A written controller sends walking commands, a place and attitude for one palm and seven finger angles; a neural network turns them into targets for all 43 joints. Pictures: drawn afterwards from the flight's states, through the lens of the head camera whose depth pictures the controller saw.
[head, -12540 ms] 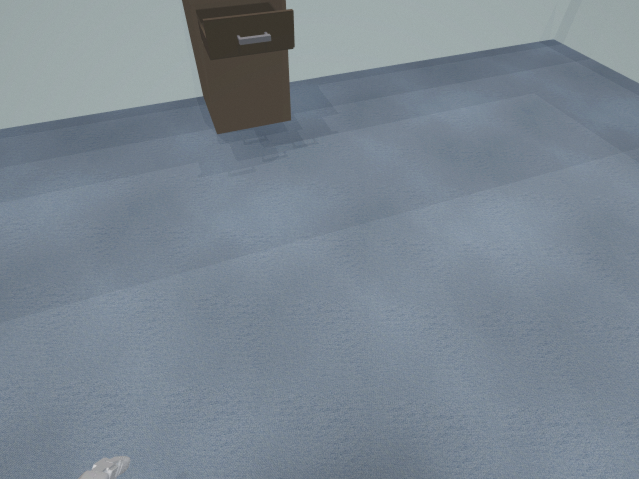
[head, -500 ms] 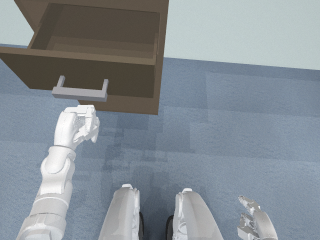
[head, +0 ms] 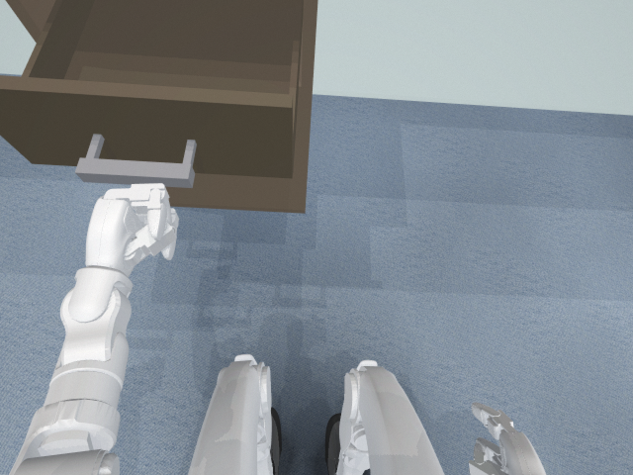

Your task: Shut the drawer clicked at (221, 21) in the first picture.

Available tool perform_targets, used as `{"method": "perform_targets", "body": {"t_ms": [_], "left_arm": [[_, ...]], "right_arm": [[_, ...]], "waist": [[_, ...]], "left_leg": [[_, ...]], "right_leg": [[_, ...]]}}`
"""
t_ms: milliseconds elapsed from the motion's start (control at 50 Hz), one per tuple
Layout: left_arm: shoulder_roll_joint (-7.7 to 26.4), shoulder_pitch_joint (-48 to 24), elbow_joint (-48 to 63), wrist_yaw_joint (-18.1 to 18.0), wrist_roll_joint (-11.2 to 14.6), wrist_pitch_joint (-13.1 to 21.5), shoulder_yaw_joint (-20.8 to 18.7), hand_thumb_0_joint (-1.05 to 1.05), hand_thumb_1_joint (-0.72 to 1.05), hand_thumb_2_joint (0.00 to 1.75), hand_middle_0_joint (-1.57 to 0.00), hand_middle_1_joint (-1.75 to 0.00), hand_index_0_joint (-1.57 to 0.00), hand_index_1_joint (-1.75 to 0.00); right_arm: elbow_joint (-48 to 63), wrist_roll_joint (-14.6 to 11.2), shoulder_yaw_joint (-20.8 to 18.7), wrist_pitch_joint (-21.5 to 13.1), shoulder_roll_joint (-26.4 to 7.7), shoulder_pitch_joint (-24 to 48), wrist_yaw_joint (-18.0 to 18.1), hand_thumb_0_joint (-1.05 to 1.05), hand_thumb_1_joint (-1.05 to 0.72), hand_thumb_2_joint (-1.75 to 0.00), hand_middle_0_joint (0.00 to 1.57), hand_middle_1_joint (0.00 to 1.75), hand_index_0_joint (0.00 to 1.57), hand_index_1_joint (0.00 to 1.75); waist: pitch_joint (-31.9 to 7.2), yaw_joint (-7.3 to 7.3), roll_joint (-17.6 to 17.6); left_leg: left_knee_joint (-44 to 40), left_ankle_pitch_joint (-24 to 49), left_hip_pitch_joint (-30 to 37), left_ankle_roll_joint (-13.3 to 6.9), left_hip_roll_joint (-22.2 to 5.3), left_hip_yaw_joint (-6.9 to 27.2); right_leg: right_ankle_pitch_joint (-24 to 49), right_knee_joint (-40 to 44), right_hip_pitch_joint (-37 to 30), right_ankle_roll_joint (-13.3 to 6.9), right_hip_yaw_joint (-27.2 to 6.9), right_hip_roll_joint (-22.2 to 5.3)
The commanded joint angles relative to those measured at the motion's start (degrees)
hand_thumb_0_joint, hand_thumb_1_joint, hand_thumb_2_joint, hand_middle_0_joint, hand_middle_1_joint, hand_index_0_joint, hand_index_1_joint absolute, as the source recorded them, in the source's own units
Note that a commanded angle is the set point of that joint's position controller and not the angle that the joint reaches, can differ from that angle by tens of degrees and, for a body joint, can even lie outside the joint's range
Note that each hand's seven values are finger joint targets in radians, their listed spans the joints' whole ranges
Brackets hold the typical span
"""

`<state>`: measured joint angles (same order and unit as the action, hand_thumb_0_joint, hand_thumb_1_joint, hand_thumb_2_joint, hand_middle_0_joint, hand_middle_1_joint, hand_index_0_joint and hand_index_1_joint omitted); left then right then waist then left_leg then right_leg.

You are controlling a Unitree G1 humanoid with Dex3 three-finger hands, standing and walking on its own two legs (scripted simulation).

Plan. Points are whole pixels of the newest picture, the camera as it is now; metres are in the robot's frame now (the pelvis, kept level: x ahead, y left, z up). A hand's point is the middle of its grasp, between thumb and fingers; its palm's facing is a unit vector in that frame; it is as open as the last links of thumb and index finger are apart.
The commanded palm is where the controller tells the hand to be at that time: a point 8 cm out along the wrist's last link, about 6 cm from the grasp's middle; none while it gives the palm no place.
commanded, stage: bring the fist close to the handle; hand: left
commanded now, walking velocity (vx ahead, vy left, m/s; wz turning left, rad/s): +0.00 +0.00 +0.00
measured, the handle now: (140, 159) +0.50 +0.24 +0.00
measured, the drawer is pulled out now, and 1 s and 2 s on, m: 0.19 0.15 0.03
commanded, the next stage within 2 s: push the drawer shut in 0.10 s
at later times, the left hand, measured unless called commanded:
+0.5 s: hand (172, 215) +0.42 +0.19 +0.00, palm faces -0.05 -1.00 -0.06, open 3.2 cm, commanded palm +0.42 +0.22 +0.00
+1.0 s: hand (174, 184) +0.47 +0.19 +0.00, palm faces -0.05 -1.00 -0.06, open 2.9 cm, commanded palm +0.49 +0.21 +0.00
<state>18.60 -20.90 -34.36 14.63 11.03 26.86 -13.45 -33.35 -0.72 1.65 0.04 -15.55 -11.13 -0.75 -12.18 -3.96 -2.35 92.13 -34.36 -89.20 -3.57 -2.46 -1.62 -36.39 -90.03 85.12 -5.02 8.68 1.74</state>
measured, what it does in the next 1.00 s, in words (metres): stands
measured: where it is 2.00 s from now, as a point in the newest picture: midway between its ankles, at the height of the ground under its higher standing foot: outside the picture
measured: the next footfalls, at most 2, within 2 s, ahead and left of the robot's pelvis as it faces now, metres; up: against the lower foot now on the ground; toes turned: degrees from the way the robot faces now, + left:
none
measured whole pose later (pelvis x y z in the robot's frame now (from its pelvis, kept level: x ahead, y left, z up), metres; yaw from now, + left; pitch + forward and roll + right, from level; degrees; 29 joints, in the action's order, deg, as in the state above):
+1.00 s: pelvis -0.02 +0.01 -0.02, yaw +0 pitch +32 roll -6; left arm 26.1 -46.1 -60.6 13.7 6.2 30.4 -15.0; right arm -37.3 1.3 3.3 -1.4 -16.4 -13.1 0.7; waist -11.1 -8.2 -2.0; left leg 95.6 -32.3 -95.9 -4.2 -1.9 0.4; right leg -34.5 -92.3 90.2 -4.8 10.9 1.0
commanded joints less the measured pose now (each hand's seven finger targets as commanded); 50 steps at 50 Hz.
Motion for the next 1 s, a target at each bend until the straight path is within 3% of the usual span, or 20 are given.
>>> {"method": "perform_targets", "body": {"t_ms": [0, 40, 100, 160, 180, 240, 320, 360, 420, 440, 520, 560, 600, 700, 760, 800, 840, 880, 960, 980], "left_arm": [[9.02, -13.24, 8.63, -0.16, 0.64, 2.97, -2.66, 0.0, 0.9, 0.9, -1.4, -1.6, -1.4, -1.6], [8.29, -16.16, 11.2, -0.24, 0.7, 4.81, -1.45, 0.0, 0.9, 0.9, -1.4, -1.6, -1.4, -1.6], [8.37, -16.68, 12.0, -0.32, 0.48, 6.8, -1.15, 0.0, 0.9, 0.9, -1.4, -1.6, -1.4, -1.6], [7.83, -15.48, 8.89, -0.34, 0.05, 6.64, -0.73, 0.0, 0.9, 0.9, -1.4, -1.6, -1.4, -1.6], [9.68, -15.3, 8.54, -0.53, -0.06, 6.46, -2.6, 0.0, 0.9, 0.9, -1.4, -1.6, -1.4, -1.6], [9.76, -18.21, 6.72, -1.13, -0.63, 5.32, -2.49, 0.0, 0.9, 0.9, -1.4, -1.6, -1.4, -1.6], [11.14, -21.8, 7.01, -1.64, -1.01, 5.19, -3.53, 0.0, 0.9, 0.9, -1.4, -1.6, -1.4, -1.6], [10.89, -24.94, 8.07, -1.66, -0.86, 5.58, -2.82, 0.0, 0.9, 0.9, -1.4, -1.6, -1.4, -1.6], [11.41, -25.91, 5.27, -1.43, -1.2, 5.21, -2.85, 0.0, 0.9, 0.9, -1.4, -1.6, -1.4, -1.6], [10.85, -25.64, 4.26, -1.2, -1.26, 4.98, -2.42, 0.0, 0.9, 0.9, -1.4, -1.6, -1.4, -1.6], [11.87, -32.71, 2.48, -1.3, -1.31, 4.93, -2.73, 0.0, 0.9, 0.9, -1.4, -1.6, -1.4, -1.6], [12.83, -35.26, 1.71, -1.25, -1.73, 5.58, -3.03, 0.0, 0.9, 0.9, -1.4, -1.6, -1.4, -1.6], [11.55, -38.61, 0.54, -1.24, -1.79, 6.11, -1.68, 0.0, 0.9, 0.9, -1.4, -1.6, -1.4, -1.6], [12.79, -45.6, -4.63, -1.24, -2.26, 7.03, -1.57, 0.0, 0.9, 0.9, -1.4, -1.6, -1.4, -1.6], [14.85, -49.08, -5.52, -1.15, -2.39, 7.68, -2.7, 0.0, 0.9, 0.9, -1.4, -1.6, -1.4, -1.6], [15.95, -50.65, -7.61, -1.16, -2.73, 7.57, -3.04, 0.0, 0.9, 0.9, -1.4, -1.6, -1.4, -1.6], [14.28, -53.31, -9.46, -1.19, -2.89, 7.44, -1.45, 0.0, 0.9, 0.9, -1.4, -1.6, -1.4, -1.6], [17.41, -54.89, -11.24, -1.64, -3.32, 7.21, -3.44, 0.0, 0.9, 0.9, -1.4, -1.6, -1.4, -1.6], [16.93, -58.64, -13.7, -2.29, -4.14, 6.72, -2.54, 0.0, 0.9, 0.9, -1.4, -1.6, -1.4, -1.6], [18.76, -59.41, -14.29, -2.47, -4.44, 6.7, -3.69, 0.0, 0.9, 0.9, -1.4, -1.6, -1.4, -1.6]], "right_arm": [[5.58, -0.26, -3.78, -1.93, -9.48, -3.88, 0.91, 0.0, -0.9, -0.9, 0.2, 0.3, 0.2, 0.3], [5.46, -0.1, -3.81, -2.65, -9.4, -3.73, 1.02, 0.0, -0.9, -0.9, 0.2, 0.3, 0.2, 0.3], [4.45, 0.3, -4.03, -3.21, -9.68, -4.07, 0.91, 0.0, -0.9, -0.9, 0.2, 0.3, 0.2, 0.3], [4.22, 0.44, -4.08, -3.08, -9.92, -4.0, 0.8, 0.0, -0.9, -0.9, 0.2, 0.3, 0.2, 0.3], [4.32, 0.45, -4.01, -2.88, -10.09, -3.92, 0.84, 0.0, -0.9, -0.9, 0.2, 0.3, 0.2, 0.3], [4.58, 0.46, -3.85, -2.46, -9.98, -4.09, 0.95, 0.0, -0.9, -0.9, 0.2, 0.3, 0.2, 0.3], [4.76, 0.53, -3.66, -2.23, -9.88, -4.17, 1.15, 0.0, -0.9, -0.9, 0.2, 0.3, 0.2, 0.3], [4.28, 0.72, -3.73, -2.46, -10.18, -4.62, 1.16, 0.0, -0.9, -0.9, 0.2, 0.3, 0.2, 0.3], [3.8, 0.77, -3.55, -2.28, -10.21, -5.29, 1.16, 0.0, -0.9, -0.9, 0.2, 0.3, 0.2, 0.3], [3.85, 0.79, -3.49, -2.39, -10.26, -5.54, 1.08, 0.0, -0.9, -0.9, 0.2, 0.3, 0.2, 0.3], [2.42, 0.85, -3.49, -2.2, -10.42, -6.39, 1.42, 0.0, -0.9, -0.9, 0.2, 0.3, 0.2, 0.3], [1.99, 0.99, -3.38, -2.36, -10.52, -6.74, 1.63, 0.0, -0.9, -0.9, 0.2, 0.3, 0.2, 0.3], [1.31, 1.15, -3.33, -2.6, -10.41, -6.98, 1.69, 0.0, -0.9, -0.9, 0.2, 0.3, 0.2, 0.3], [0.02, 1.41, -2.95, -2.88, -10.83, -7.86, 2.05, 0.0, -0.9, -0.9, 0.2, 0.3, 0.2, 0.3], [-0.42, 1.66, -2.9, -3.05, -11.24, -8.64, 2.22, 0.0, -0.9, -0.9, 0.2, 0.3, 0.2, 0.3], [-0.44, 1.67, -2.61, -2.8, -11.47, -8.68, 2.24, 0.0, -0.9, -0.9, 0.2, 0.3, 0.2, 0.3], [-0.59, 1.72, -2.5, -2.84, -11.36, -9.09, 2.21, 0.0, -0.9, -0.9, 0.2, 0.3, 0.2, 0.3], [-0.92, 1.91, -2.29, -2.55, -12.02, -9.37, 2.27, 0.0, -0.9, -0.9, 0.2, 0.3, 0.2, 0.3], [-0.96, 2.14, -2.1, -2.35, -12.22, -10.13, 2.01, 0.0, -0.9, -0.9, 0.2, 0.3, 0.2, 0.3], [-1.28, 2.26, -2.0, -2.15, -12.54, -10.38, 2.04, 0.0, -0.9, -0.9, 0.2, 0.3, 0.2, 0.3]], "waist": [[-25.29, -1.04, 0.38], [-26.43, -1.15, -3.04], [-29.15, -1.09, -5.0], [-27.42, -1.61, -3.58], [-27.45, -0.8, -3.69], [-26.92, -1.63, -3.5], [-29.15, -1.26, -4.73], [-31.57, -1.99, -6.46], [-30.45, -2.57, -4.62], [-30.61, -2.52, -5.8], [-29.4, -4.37, -3.97], [-29.43, -4.23, -5.81], [-29.26, -5.17, -6.1], [-28.13, -6.55, -6.85], [-30.8, -6.62, -8.08], [-29.88, -6.87, -7.86], [-29.28, -7.97, -9.04], [-28.7, -7.88, -9.05], [-29.27, -9.07, -10.61], [-29.15, -9.03, -10.87]], "left_leg": [[-9.27, 11.55, 18.29, 1.0, 1.67, 5.91], [-9.45, 12.22, 21.34, 1.18, 1.59, 6.5], [-9.54, 14.94, 25.62, 1.65, 1.52, 7.29], [-9.41, 14.9, 25.26, 1.59, 1.5, 7.55], [-9.47, 14.42, 24.34, 1.71, 1.58, 7.44], [-9.2, 13.65, 23.46, 1.42, 1.71, 7.4], [-9.22, 14.32, 24.15, 1.66, 1.69, 7.4], [-9.08, 15.81, 27.05, 1.81, 1.52, 8.16], [-9.0, 15.35, 25.58, 1.73, 1.47, 8.06], [-9.07, 15.81, 26.07, 1.73, 1.55, 8.23], [-8.45, 13.23, 23.97, 1.37, 1.51, 8.09], [-8.6, 13.01, 24.81, 1.52, 1.57, 8.43], [-8.44, 11.06, 24.65, 1.44, 1.63, 8.54], [-8.57, 7.47, 23.48, 1.31, 1.8, 9.17], [-8.25, 8.25, 24.9, 1.26, 1.79, 9.44], [-8.52, 6.63, 23.83, 1.26, 1.73, 9.72], [-8.97, 5.49, 24.62, 1.17, 1.63, 10.47], [-9.23, 3.46, 23.84, 1.26, 1.43, 10.81], [-9.58, 2.36, 24.58, 1.25, 1.23, 11.96], [-9.7, 2.18, 25.04, 1.41, 1.01, 12.39]], "right_leg": [[10.56, 14.17, -16.49, 3.21, -10.02, 0.7], [10.42, 13.27, -13.75, 2.85, -9.07, 0.95], [12.02, 12.41, -12.06, 2.66, -8.26, 0.86], [12.09, 12.13, -10.76, 2.77, -7.73, 0.99], [11.72, 11.82, -11.39, 2.69, -7.79, 0.94], [11.32, 11.8, -10.89, 2.77, -7.81, 1.05], [11.69, 11.84, -12.0, 2.71, -8.14, 1.03], [12.45, 11.22, -10.04, 2.66, -7.64, 1.06], [12.26, 11.75, -11.19, 2.78, -7.79, 1.1], [12.46, 11.34, -10.12, 2.63, -7.51, 1.23], [10.9, 12.29, -10.08, 3.06, -7.9, 0.96], [10.3, 11.99, -8.7, 2.8, -7.68, 1.04], [8.66, 12.41, -7.51, 2.88, -7.87, 1.03], [6.0, 12.25, -5.42, 2.71, -7.7, 1.08], [6.47, 11.77, -5.12, 2.59, -7.63, 1.09], [5.37, 11.73, -4.81, 2.57, -7.63, 1.17], [5.09, 11.41, -2.64, 2.53, -7.1, 1.28], [4.12, 11.3, -2.26, 2.54, -7.1, 1.24], [4.2, 10.59, -0.11, 2.57, -6.58, 1.24], [4.3, 10.28, 0.63, 2.52, -6.37, 1.27]]}}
